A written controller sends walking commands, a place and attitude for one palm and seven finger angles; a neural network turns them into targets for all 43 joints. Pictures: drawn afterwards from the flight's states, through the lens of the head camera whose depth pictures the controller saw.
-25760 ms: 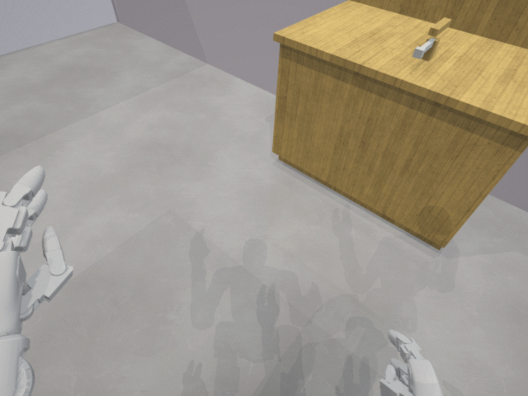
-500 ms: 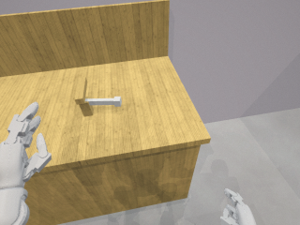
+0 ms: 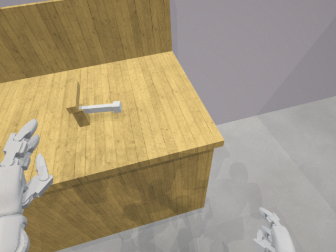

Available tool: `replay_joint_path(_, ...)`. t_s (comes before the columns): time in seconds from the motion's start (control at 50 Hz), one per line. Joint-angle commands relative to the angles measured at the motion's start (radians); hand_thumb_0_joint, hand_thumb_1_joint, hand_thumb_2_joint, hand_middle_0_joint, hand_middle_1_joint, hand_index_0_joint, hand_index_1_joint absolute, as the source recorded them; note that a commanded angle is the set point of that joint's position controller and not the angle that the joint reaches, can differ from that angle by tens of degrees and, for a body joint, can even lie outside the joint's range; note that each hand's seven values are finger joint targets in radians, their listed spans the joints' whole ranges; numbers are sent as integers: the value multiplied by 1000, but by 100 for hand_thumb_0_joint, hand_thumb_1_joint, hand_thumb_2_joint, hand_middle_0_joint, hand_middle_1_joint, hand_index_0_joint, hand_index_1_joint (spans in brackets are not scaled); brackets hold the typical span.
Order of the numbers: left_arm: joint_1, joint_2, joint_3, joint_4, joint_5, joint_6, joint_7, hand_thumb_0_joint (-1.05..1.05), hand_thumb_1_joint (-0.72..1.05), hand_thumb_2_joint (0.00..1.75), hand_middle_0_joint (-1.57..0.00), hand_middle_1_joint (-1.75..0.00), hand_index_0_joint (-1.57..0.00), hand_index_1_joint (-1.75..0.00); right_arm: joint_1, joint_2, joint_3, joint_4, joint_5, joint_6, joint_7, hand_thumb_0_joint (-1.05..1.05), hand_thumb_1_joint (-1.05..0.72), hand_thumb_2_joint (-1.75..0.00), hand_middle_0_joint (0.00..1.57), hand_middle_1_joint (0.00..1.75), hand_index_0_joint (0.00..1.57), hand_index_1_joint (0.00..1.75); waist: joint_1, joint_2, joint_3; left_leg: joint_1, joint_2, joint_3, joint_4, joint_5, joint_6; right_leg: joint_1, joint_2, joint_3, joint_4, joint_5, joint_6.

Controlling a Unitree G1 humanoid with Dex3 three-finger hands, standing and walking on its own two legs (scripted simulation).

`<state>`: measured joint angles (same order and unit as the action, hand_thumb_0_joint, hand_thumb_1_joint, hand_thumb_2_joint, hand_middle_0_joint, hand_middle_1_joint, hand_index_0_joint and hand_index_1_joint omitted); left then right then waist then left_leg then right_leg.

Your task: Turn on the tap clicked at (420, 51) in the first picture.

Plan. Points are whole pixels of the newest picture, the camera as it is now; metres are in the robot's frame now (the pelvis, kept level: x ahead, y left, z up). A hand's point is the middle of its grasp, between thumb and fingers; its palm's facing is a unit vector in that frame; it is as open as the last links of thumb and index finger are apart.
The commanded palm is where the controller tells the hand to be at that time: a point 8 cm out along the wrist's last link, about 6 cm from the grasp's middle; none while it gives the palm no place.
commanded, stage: step back with the hand held close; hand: left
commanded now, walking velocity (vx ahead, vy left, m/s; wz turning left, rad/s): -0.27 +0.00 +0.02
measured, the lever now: (117, 106) +0.54 +0.22 +0.03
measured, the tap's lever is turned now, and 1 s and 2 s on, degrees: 79 79 79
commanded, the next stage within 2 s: stop stepping back and stand still in 1.62 s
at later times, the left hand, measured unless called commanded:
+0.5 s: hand (10, 207) +0.16 +0.28 +0.15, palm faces +0.45 -0.77 -0.44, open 7.4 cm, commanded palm +0.11 +0.31 +0.17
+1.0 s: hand (2, 230) +0.12 +0.27 +0.15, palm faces +0.48 -0.78 -0.40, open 7.4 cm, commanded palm +0.06 +0.30 +0.17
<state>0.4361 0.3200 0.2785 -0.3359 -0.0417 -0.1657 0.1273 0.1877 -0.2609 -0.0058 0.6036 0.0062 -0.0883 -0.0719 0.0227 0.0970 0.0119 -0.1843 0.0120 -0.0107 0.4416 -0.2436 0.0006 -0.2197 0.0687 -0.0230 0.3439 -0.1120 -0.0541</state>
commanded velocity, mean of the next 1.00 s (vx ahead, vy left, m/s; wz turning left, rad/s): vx -0.33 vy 0.00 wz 0.02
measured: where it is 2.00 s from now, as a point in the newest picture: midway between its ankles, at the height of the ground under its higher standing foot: outside the picture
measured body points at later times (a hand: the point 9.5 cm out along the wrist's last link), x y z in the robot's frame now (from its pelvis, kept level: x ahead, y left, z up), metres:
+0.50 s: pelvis -0.06 +0.03 -0.02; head -0.05 +0.01 +0.43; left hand +0.13 +0.32 +0.17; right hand +0.13 -0.20 -0.10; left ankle +0.00 +0.12 -0.74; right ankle +0.05 -0.08 -0.74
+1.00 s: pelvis -0.10 +0.02 -0.02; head -0.07 +0.01 +0.43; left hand +0.09 +0.31 +0.17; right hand +0.08 -0.22 -0.12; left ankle -0.01 +0.12 -0.74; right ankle -0.04 -0.09 -0.74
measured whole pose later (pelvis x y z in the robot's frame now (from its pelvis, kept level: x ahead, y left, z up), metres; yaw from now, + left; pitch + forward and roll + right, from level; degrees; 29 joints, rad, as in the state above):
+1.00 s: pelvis -0.10 +0.02 -0.02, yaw +1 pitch +0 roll -1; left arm 0.41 0.33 0.36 -0.47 -0.01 -0.19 0.18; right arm 0.18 -0.22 -0.02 0.65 -0.01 -0.10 -0.07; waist 0.02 0.05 0.05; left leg -0.47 0.01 0.01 0.66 -0.22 0.02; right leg -0.39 0.09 0.05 0.64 -0.25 -0.03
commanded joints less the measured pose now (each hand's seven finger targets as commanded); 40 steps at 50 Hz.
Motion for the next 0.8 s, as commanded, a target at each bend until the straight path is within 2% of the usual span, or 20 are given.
replay_joint_path(0.0, -35, 230, 163, -271, -1, -63, 31, 0, 90, 90, -20, -30, -20, -30, -94, -88, -43, -180, -1, -32, -15, 0, -90, -90, 20, 30, 20, 30, 0, -105, -180, -4, 21, -5, -15, 166, 29, 61, -166, 114, -29, 114, 40)
replay_joint_path(0.02, -34, 257, 191, -286, 0, -65, 34, 0, 90, 90, -20, -30, -20, -30, -103, -91, -43, -180, -3, -29, -16, 0, -90, -90, 20, 30, 20, 30, 3, -79, -186, -1, 24, -12, -19, 191, 28, 53, -164, 115, -12, 138, 37)
replay_joint_path(0.08, 6, 235, 188, -264, -3, -60, 38, 0, 90, 90, -20, -30, -20, -30, -94, -91, -50, -190, 1, -16, -19, 0, -90, -90, 20, 30, 20, 30, 1, -111, -182, -34, 34, -23, -18, 251, 24, 64, -148, 92, 30, 176, 44)
replay_joint_path(0.14, 29, 221, 184, -245, -3, -55, 42, 0, 90, 90, -20, -30, -20, -30, -102, -93, -50, -188, 0, -8, -22, 0, -90, -90, 20, 30, 20, 30, 3, -62, -164, -61, 54, -40, -45, 262, 26, 49, -126, 74, 61, 145, 53)
replay_joint_path(0.2, 12, 207, 163, -258, 2, -54, 43, 0, 90, 90, -20, -30, -20, -30, -98, -106, -50, -193, 3, -5, -22, 0, -90, -90, 20, 30, 20, 30, 2, -52, -142, -135, 62, -53, -67, 140, 37, 60, -111, 81, 69, 81, 59)
replay_joint_path(0.24, -4, 198, 154, -272, 11, -57, 45, 0, 90, 90, -20, -30, -20, -30, -104, -110, -46, -194, 0, -8, -23, 0, -90, -90, 20, 30, 20, 30, 1, -9, -116, -198, 81, -77, -115, 22, 48, 72, -93, 74, 104, 30, 63)
replay_joint_path(0.3, -47, 197, 163, -284, 31, -63, 50, 0, 90, 90, -20, -30, -20, -30, -101, -118, -49, -202, 0, -12, -27, 0, -90, -90, 20, 30, 20, 30, 3, -34, -96, -366, 100, -109, -166, -207, 78, 174, -73, 77, 175, 17, 73)
replay_joint_path(0.32, -67, 215, 177, -301, 38, -65, 52, 0, 90, 90, -20, -30, -20, -30, -104, -122, -50, -198, -3, -13, -28, 0, -90, -90, 20, 30, 20, 30, 2, -22, -101, -394, 103, -120, -178, -263, 86, 184, -67, 81, 192, 2, 74)
replay_joint_path(0.34, -72, 192, 165, -295, 43, -68, 52, 0, 90, 90, -20, -30, -20, -30, -98, -118, -50, -200, -1, -15, -28, 0, -90, -90, 20, 30, 20, 30, 1, -13, -91, -437, 117, -134, -194, -316, 94, 205, -60, 79, 223, 0, 77)
replay_joint_path(0.4, -125, 192, 174, -294, 61, -76, 56, 0, 90, 90, -20, -30, -20, -30, -90, -116, -52, -197, -6, -24, -28, 0, -90, -90, 20, 30, 20, 30, -3, -35, -64, -552, 128, -142, -185, -433, 118, 250, -59, 89, 278, -11, 80)
replay_joint_path(0.44, -145, 186, 166, -298, 64, -77, 56, 0, 90, 90, -20, -30, -20, -30, -86, -113, -51, -192, -7, -29, -26, 0, -90, -90, 20, 30, 20, 30, -9, -27, -53, -552, 114, -135, -155, -444, 115, 217, -70, 108, 272, -20, 72)
replay_joint_path(0.48, -158, 187, 165, -295, 64, -79, 56, 0, 90, 90, -20, -30, -20, -30, -78, -109, -50, -188, -8, -34, -21, 0, -90, -90, 20, 30, 20, 30, -14, -85, -42, -543, 83, -110, -87, -457, 105, 168, -100, 149, 213, -80, 60)
replay_joint_path(0.54, -139, 195, 160, -319, 46, -77, 56, 0, 90, 90, -20, -30, -20, -30, -70, -90, -44, -178, -11, -37, -13, 0, -90, -90, 20, 30, 20, 30, -23, -166, -55, -360, 28, -65, 50, -349, 67, -35, -178, 231, 63, -200, 15)
replay_joint_path(0.56, -133, 206, 165, -335, 39, -77, 58, 0, 90, 90, -20, -30, -20, -30, -73, -87, -41, -173, -12, -37, -10, 0, -90, -90, 20, 30, 20, 30, -26, -173, -62, -306, 17, -58, 82, -300, 55, -93, -199, 246, 35, -207, 2)
replay_joint_path(0.6, -104, 212, 170, -354, 31, -80, 62, 0, 90, 90, -20, -30, -20, -30, -73, -84, -39, -168, -13, -36, -5, 0, -90, -90, 20, 30, 20, 30, -30, -129, -88, -264, 18, -63, 88, -254, 45, -125, -210, 228, 32, -207, -4)
replay_joint_path(0.62, -88, 229, 191, -373, 29, -83, 67, 0, 90, 90, -20, -30, -20, -30, -78, -86, -40, -166, -15, -36, -7, 0, -90, -90, 20, 30, 20, 30, -29, -90, -107, -263, 28, -75, 54, -234, 45, -110, -189, 202, 61, -178, 4)
replay_joint_path(0.66, -35, 223, 206, -368, 27, -88, 71, 0, 90, 90, -20, -30, -20, -30, -79, -87, -40, -175, -10, -32, -9, 0, -90, -90, 20, 30, 20, 30, -23, -71, -132, -331, 67, -107, -7, -241, 60, -32, -143, 146, 144, -124, 32)
replay_joint_path(0.72, -11, 250, 266, -398, 44, -105, 76, 0, 90, 90, -20, -30, -20, -30, -85, -103, -52, -190, -9, -37, -14, 0, -90, -90, 20, 30, 20, 30, -11, 46, -175, -558, 139, -168, -130, -406, 103, 202, -69, 95, 322, -57, 65)
replay_joint_path(0.76, -8, 222, 257, -387, 58, -110, 74, 0, 90, 90, -20, -30, -20, -30, -80, -106, -57, -191, -11, -44, -14, 0, -90, -90, 20, 30, 20, 30, -10, 71, -151, -698, 202, -209, -194, -501, 135, 300, -25, 69, 465, -39, 81)
replay_joint_path(0.78, -26, 217, 254, -387, 61, -110, 72, 0, 90, 90, -20, -30, -20, -30, -79, -106, -58, -186, -17, -48, -15, 0, -90, -90, 20, 30, 20, 30, -12, 78, -130, -718, 225, -224, -208, -482, 144, 296, -14, 63, 515, -57, 85)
